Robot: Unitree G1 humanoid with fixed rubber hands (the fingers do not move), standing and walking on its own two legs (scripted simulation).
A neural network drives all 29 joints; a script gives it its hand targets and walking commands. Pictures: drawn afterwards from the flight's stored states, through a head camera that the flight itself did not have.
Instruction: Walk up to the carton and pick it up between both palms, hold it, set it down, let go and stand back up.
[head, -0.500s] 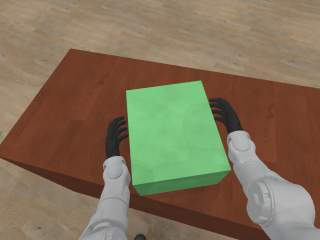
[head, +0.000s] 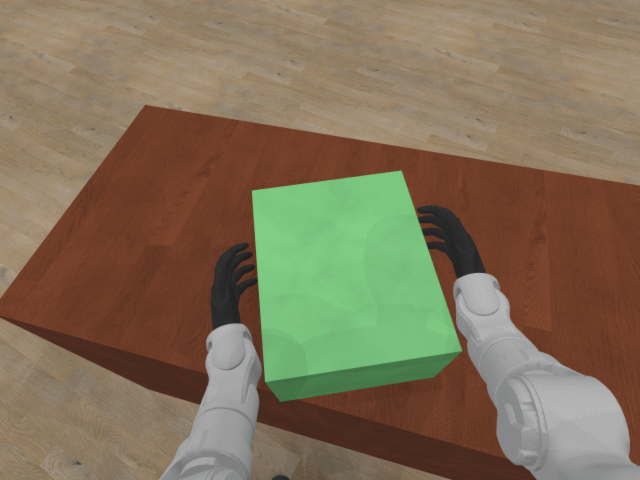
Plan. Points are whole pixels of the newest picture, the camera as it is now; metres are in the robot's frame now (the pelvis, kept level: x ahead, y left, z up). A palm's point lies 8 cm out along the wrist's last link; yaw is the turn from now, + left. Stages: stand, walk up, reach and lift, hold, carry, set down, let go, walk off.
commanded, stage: reach and lift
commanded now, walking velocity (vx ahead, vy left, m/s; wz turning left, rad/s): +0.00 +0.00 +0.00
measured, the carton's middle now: (342, 283) +0.39 +0.03 -0.06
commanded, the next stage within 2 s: none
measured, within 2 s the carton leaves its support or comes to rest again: leaves its support in 0.26 s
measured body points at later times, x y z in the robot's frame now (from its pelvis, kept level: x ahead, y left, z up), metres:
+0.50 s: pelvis -0.02 +0.02 +0.00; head +0.03 +0.02 +0.45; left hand +0.33 +0.20 +0.03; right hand +0.39 -0.12 +0.05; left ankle +0.00 +0.16 -0.74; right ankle -0.01 -0.07 -0.74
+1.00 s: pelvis -0.01 +0.03 +0.01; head +0.00 +0.06 +0.46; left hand +0.35 +0.19 +0.09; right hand +0.37 -0.13 +0.10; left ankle +0.00 +0.16 -0.74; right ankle -0.01 -0.08 -0.74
